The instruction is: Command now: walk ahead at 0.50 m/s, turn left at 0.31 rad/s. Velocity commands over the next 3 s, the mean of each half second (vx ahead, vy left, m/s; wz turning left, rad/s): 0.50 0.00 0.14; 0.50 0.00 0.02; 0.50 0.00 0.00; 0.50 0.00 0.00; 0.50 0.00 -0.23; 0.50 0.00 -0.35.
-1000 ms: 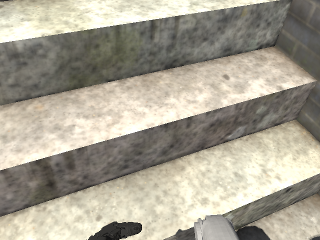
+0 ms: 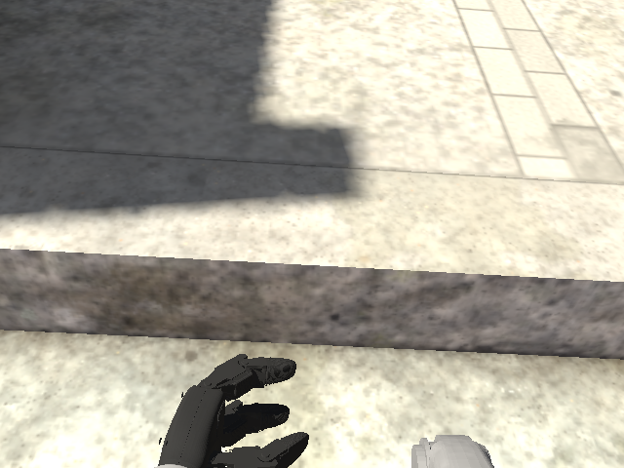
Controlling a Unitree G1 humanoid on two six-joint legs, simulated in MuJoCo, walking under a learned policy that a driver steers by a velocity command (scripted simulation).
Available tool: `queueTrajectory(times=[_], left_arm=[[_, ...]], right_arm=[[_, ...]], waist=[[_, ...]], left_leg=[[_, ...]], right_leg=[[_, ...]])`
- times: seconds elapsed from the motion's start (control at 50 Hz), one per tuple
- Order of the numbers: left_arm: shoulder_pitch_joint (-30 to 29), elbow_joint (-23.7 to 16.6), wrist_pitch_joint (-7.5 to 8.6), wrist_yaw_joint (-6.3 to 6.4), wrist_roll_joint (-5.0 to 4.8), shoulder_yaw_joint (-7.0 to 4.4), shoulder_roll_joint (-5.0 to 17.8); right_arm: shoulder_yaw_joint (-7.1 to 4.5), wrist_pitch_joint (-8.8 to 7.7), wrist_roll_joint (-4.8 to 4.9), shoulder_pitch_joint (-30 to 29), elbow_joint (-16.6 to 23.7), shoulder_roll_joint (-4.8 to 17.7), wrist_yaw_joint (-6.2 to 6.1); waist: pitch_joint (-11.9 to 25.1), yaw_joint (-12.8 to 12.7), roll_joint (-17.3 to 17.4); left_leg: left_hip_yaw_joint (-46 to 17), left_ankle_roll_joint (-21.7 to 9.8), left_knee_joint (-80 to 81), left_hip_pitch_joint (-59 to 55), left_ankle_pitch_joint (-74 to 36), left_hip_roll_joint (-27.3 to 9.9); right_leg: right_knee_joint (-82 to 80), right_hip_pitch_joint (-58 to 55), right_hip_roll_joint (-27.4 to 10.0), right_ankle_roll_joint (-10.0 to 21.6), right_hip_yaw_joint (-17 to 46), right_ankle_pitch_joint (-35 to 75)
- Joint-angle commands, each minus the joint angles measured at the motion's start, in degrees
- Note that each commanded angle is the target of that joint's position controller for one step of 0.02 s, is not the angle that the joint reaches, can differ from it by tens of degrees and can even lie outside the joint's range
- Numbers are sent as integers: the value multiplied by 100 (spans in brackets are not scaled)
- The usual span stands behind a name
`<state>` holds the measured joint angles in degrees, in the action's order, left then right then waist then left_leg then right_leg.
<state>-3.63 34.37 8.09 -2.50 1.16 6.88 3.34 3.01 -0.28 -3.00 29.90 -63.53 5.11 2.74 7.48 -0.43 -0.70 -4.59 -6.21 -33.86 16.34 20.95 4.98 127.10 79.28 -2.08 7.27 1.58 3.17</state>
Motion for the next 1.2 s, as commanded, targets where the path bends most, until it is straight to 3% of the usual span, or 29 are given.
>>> queueTrajectory(times=[0.02, 0.06, 0.1, 0.12, 0.16, 0.18, 0.2, 0.22, 0.24, 0.28, 0.32, 0.4, 0.5, 0.58, 0.62, 0.66, 0.68, 0.7, 0.72, 0.74, 0.78, 0.8, 0.84, 0.9, 1.0, 1.06, 1.1, 1.14, 1.2], left_arm=[[-551, -319, -11, 106, -82, 286, -386], [-1958, -871, 44, 123, -184, 345, -407], [-2420, -1129, 5, 120, -62, 451, -694], [-1944, -1136, 47, 85, -98, 221, -104], [3, -428, -99, 109, 56, -327, 809], [1534, 107, -161, 16, 114, -591, 1492], [2586, 747, -265, -95, 243, -806, 1960], [3029, 1205, -536, 83, 246, -900, 2019], [3212, 1566, -742, 315, 366, -824, 1550], [2221, 2207, -693, 379, 110, -403, 69], [1553, 2648, -522, 192, 164, -287, -508], [1263, 2703, -520, -57, 426, -299, 17], [2984, 2965, -453, -5, -138, -337, 569], [3955, 3026, -665, 438, -184, -614, 997], [4222, 3221, -507, 321, -273, -594, 1172], [3593, 3108, -371, 338, -109, -753, 1827], [3051, 2759, -204, 301, -42, -813, 1817], [3021, 2709, -72, 119, -135, -770, 1243], [2509, 2735, -63, -51, -143, -737, 709], [1455, 2097, -61, -251, -74, -683, 133], [644, 1056, -143, -231, -87, -473, -213], [1089, 935, -171, -202, -23, -440, -48], [1885, 1107, -260, -109, -118, -260, -228], [1674, 1115, -450, 49, -214, -146, -233], [386, 610, -422, 208, -150, 5, -69], [-1030, -3, -467, 197, -317, 233, -245], [-1379, -93, -502, 71, -243, 245, -232], [-1612, -151, -438, -167, -216, 231, -257], [-576, 98, -392, -234, -160, -134, 340]], right_arm=[[-62, -79, 214, 81, 230, 446, -77], [-77, -19, 208, 977, 23, 435, -265], [-142, -54, 283, 1371, -199, 491, -543], [-128, -215, 373, 735, -187, 645, -576], [-318, -468, 241, 598, -186, 1399, -556], [-451, -547, 237, -375, 201, 1910, -549], [-460, -673, 48, -747, 453, 1826, -430], [-316, -728, -9, -831, 493, 868, -130], [-315, -744, 3, -1591, 626, 551, 126], [-56, -694, 143, -2749, 2007, -216, 388], [99, -601, 131, -2057, 2197, -399, 297], [407, -524, 442, -1989, 2321, -508, -18], [615, -510, 346, -3482, 2898, -370, -255], [843, -440, 245, -4924, 3527, -563, -66], [635, -493, 289, -4825, 3507, -324, 4], [50, -462, 130, -2767, 2927, 820, 26], [-205, -441, 9, -1358, 2479, 1491, 69], [-420, -217, -88, -353, 2024, 1909, -94], [-541, -5, -99, -28, 1680, 2058, -230], [-343, 20, 83, -653, 1401, 1416, -242], [-80, -72, 82, -1659, 922, 185, -84], [54, -179, 78, -1620, 543, -345, -2], [46, -202, -20, -1803, 412, -474, 100], [92, -274, -295, -1630, 244, -218, 108], [84, -282, 15, -703, 93, 280, 23], [-16, -265, 174, 502, -147, 579, -245], [-94, -181, 194, 920, -240, 613, -414], [-99, -190, 340, 764, -216, 497, -419], [-172, -328, 293, 956, -336, 1099, -263]], waist=[[-737, 138, 478], [-757, 725, 582], [-265, 667, 827], [442, -51, 1491], [1835, -798, 2158], [1960, -1503, 2020], [2674, -1646, 429], [2337, -1401, -1632], [2005, -1554, -1878], [-706, -344, -571], [-1130, 650, 694], [-1237, 1028, 25], [-851, 145, -126], [-253, -395, -511], [602, -135, -981], [1335, 1000, -1900], [2054, 1364, -771], [2502, 1459, 681], [2438, 1518, 1344], [1320, 1006, 902], [-563, 83, 338], [-638, -286, 109], [-744, -718, 112], [-942, -733, 357], [-986, -208, 321], [-894, 402, 834], [-792, 550, 661], [-461, 333, 793], [432, -348, 1738]], left_leg=[[-1136, 24, 1654, 392, -1056, -1013], [-1389, -44, 2240, 15, -1372, -1222], [-1132, -266, 3163, 11, -3145, -1560], [-256, -197, 2858, 280, -7637, -1162], [-298, -475, 1035, -1330, -13308, -1667], [-679, -715, -123, -1915, -13277, -1972], [-729, -1113, -1193, -947, -12258, -1746], [-589, -778, -3255, 1323, -7179, -674], [-1072, -232, -7240, 2591, -2145, 462], [-1356, -518, -10145, 4842, -1009, 281], [-1311, -811, -10390, 5162, -1325, 31], [-540, -404, -10663, 5567, -1909, -127], [233, -9, -8696, 6643, -2190, -679], [1133, 172, -6365, 5302, -759, -1457], [1978, -114, -4777, 1912, 310, -573], [984, -324, -3469, 1400, 1227, -402], [-939, -763, -2966, -403, -359, -1297], [-3841, -1351, -242, -1789, 1334, -2058], [-6241, -1667, 1964, -1918, 3080, -2733], [-5904, -1001, 1885, -698, 3202, -2708], [-3280, -451, 1108, 1102, 2210, -2382], [-2198, -85, 870, 1169, 1362, -1988], [-612, 293, 796, 1161, -201, -1730], [196, 154, 1290, 1506, -1215, -1790], [714, 185, 1787, 1127, -967, -1597], [-45, -231, 3068, -34, -623, -2082], [-96, -272, 3147, -1293, -1242, -2213], [591, -350, 3327, -1459, -3244, -2166], [945, -593, 2113, -1896, -9972, -2195]], right_leg=[[-342, 864, -2, -251, -603, -88], [-1550, 730, -47, -382, -1246, -521], [-2857, -1108, -78, -375, -1594, -1186], [-4761, -3643, 342, 25, -1905, -1551], [-5222, -5294, 658, 211, -1072, -3197], [-6392, -5773, 361, 379, 49, -3813], [-7099, -7642, -43, 561, 1267, -3438], [-9630, -8723, -1137, 1462, 3885, -3582], [-11245, -8179, -1828, 1960, 6573, -4391], [-10703, -5683, -1561, 1101, 4682, -5068], [-10347, -4804, -1095, 283, 2235, -3443], [-11073, -3833, -832, 139, -164, -1214], [-11497, -5376, -840, 194, 53, -1829], [-12678, -6673, -1363, 402, 345, -576], [-12188, -6402, -1196, 579, -369, 4987], [-10311, -8404, -1376, 465, -334, 8626], [-8725, -7086, -1212, 396, -311, 8594], [-6979, -5297, -374, 320, 3, 5003], [-3645, -3828, 640, 25, 721, -79], [-1088, -2749, 632, 102, 1586, -576], [275, -1590, 528, 358, 1367, -714], [291, -1347, 488, 510, 1415, -456], [35, -1048, 444, 601, 1443, 70], [1195, -379, 583, 336, 1015, 187], [-93, 453, 399, -131, 240, 451], [-1218, 788, -228, -336, -728, -766], [-1896, 895, -649, -374, -932, -1245], [-3391, -738, -647, -6, -1192, -1906], [-4884, -3694, 396, 402, -1757, -3581]])
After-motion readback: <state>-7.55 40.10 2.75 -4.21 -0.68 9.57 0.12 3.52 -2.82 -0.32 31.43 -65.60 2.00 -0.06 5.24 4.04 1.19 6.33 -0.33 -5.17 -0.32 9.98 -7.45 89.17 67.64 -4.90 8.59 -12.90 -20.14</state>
